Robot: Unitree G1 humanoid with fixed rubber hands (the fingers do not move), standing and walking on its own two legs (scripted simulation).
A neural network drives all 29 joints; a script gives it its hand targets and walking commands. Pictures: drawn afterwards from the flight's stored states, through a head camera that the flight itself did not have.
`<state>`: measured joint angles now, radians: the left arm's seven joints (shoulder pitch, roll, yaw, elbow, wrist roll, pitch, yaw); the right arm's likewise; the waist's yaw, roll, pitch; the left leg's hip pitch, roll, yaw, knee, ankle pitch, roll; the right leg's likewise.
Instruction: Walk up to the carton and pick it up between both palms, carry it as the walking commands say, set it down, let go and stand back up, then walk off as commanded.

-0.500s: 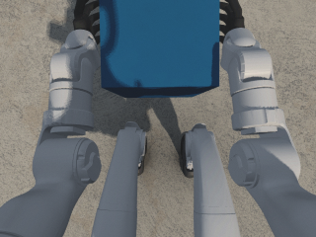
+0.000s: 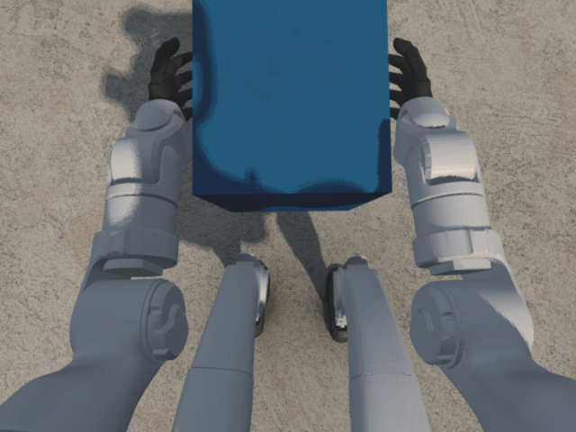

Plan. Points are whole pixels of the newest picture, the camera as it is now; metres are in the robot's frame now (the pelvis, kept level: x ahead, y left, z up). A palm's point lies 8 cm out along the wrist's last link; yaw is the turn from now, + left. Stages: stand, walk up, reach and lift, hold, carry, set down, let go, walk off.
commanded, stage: reach and lift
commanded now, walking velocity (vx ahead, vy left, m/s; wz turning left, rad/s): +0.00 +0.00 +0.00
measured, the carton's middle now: (289, 128) +0.48 +0.02 -0.09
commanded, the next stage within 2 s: none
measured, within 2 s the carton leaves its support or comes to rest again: neither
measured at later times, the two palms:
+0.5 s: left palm (132, 96) +0.46 +0.17 +0.05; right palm (430, 90) +0.47 -0.12 +0.04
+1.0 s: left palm (85, 74) +0.43 +0.17 +0.12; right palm (473, 67) +0.44 -0.12 +0.12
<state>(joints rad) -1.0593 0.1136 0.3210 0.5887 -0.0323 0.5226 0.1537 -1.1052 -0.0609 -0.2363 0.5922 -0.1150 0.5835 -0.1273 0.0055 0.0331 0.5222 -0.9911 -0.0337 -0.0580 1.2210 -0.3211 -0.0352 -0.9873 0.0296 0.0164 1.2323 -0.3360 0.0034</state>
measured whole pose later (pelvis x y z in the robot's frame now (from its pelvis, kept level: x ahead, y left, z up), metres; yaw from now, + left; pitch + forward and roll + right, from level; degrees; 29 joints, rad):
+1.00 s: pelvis +0.01 +0.00 +0.09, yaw +1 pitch -7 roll +0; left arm -0.85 0.05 0.30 0.53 0.00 0.60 0.14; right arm -0.89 0.02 -0.25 0.53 -0.16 0.65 -0.11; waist 0.01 0.02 0.45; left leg -0.43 -0.03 -0.07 0.68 -0.14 -0.03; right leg -0.43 0.01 0.02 0.72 -0.17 0.00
